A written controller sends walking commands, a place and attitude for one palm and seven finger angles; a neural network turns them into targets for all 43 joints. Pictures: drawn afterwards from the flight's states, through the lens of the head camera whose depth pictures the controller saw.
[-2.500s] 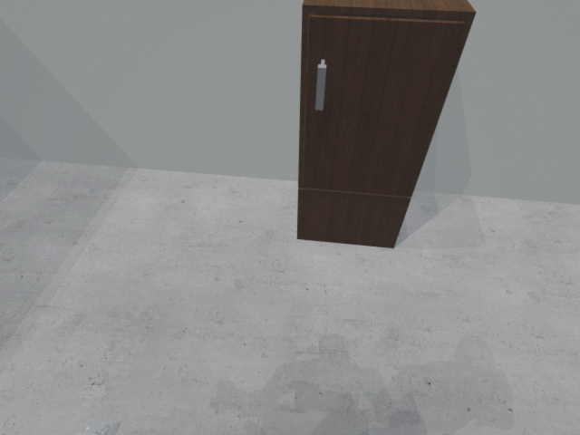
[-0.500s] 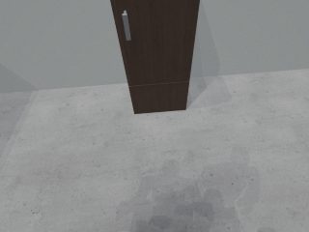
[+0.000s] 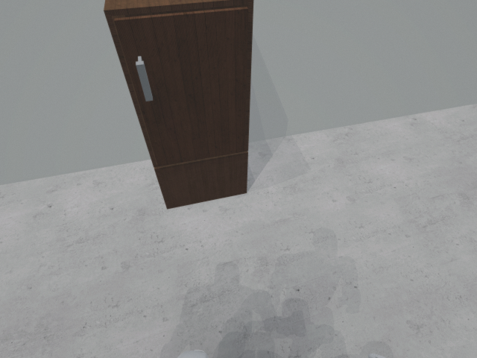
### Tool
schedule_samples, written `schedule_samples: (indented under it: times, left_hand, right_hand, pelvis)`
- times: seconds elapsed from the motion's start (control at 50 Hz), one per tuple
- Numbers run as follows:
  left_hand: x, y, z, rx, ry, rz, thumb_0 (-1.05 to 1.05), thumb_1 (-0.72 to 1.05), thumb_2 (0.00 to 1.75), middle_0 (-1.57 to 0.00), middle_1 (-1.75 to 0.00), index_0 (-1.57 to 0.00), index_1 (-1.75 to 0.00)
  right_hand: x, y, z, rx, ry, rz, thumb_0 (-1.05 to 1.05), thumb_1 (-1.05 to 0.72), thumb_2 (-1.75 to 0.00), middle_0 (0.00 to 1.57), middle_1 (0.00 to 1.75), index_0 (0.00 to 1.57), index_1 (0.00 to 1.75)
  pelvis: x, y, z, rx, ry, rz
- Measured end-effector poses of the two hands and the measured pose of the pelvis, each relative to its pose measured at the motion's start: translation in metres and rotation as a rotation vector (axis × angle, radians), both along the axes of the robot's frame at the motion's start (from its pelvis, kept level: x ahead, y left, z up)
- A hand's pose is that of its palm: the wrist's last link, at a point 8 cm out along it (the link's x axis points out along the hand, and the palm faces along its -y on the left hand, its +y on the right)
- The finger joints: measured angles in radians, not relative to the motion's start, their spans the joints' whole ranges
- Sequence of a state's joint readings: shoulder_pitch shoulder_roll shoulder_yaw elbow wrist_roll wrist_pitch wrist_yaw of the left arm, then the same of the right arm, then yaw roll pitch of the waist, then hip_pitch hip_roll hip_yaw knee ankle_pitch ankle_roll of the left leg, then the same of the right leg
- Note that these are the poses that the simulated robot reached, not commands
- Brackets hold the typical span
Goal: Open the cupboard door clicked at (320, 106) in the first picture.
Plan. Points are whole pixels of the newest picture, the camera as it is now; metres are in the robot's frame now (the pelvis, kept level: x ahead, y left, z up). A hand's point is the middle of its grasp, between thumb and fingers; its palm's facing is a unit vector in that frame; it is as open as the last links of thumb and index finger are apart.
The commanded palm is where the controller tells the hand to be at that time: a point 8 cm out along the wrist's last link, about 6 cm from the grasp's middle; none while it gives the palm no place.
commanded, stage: walk to a spot facing it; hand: left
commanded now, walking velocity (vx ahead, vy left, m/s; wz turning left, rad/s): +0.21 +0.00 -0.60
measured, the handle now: (144, 78) +0.87 +0.42 -0.01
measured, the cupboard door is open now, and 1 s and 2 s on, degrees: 0 0 0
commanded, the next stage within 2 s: none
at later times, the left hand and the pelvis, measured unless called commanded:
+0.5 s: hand (136, 298) +0.25 +0.27 -0.18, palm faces -0.29 -0.94 -0.19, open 7.4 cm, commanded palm none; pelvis +0.11 +0.09 +0.00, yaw -20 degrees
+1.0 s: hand (203, 265) +0.34 +0.13 -0.17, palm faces -0.58 -0.78 -0.26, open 7.4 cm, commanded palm none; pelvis +0.15 +0.03 -0.01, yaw -38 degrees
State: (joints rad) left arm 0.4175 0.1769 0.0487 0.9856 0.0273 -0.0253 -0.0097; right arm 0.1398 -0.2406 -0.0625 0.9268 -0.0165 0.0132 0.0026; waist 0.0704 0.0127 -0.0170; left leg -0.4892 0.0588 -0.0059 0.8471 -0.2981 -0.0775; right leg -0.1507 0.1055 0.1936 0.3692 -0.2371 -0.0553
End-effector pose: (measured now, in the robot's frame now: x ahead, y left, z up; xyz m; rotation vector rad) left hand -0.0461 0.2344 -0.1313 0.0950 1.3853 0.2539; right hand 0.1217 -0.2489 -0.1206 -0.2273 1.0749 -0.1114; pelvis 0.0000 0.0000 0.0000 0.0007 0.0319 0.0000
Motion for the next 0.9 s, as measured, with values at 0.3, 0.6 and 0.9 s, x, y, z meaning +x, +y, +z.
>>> schedule_samples:
  times: [0.3, 0.6, 0.9]
  left_hand:
    - [0.183, 0.102, -0.025, -0.028, -0.057, -0.264, 0.00, 0.91, 0.90, -0.20, -0.30, -0.19, -0.30]
    - [0.343, 0.040, -0.022, -0.070, -0.140, -0.555, 0.00, 0.91, 0.90, -0.19, -0.30, -0.19, -0.30]
    - [0.414, -0.075, -0.014, -0.063, -0.279, -0.775, 0.00, 0.90, 0.90, -0.20, -0.30, -0.20, -0.30]
  right_hand:
    - [-0.017, 0.083, 0.016, -0.055, 0.023, -0.250, 0.01, -0.91, -0.90, 0.20, 0.30, 0.21, 0.30]
    - [-0.147, 0.147, -0.011, 0.045, 0.373, -0.633, 0.01, -0.91, -0.90, 0.20, 0.30, 0.20, 0.30]
    - [-0.130, 0.106, -0.047, 0.159, 0.319, -0.804, 0.01, -0.91, -0.90, 0.20, 0.30, 0.20, 0.30]
  pelvis:
    - [0.075, 0.078, -0.002, -0.058, -0.035, -0.227]
    - [0.119, 0.087, -0.009, -0.039, -0.033, -0.418]
    - [0.140, 0.034, -0.024, -0.017, -0.047, -0.602]
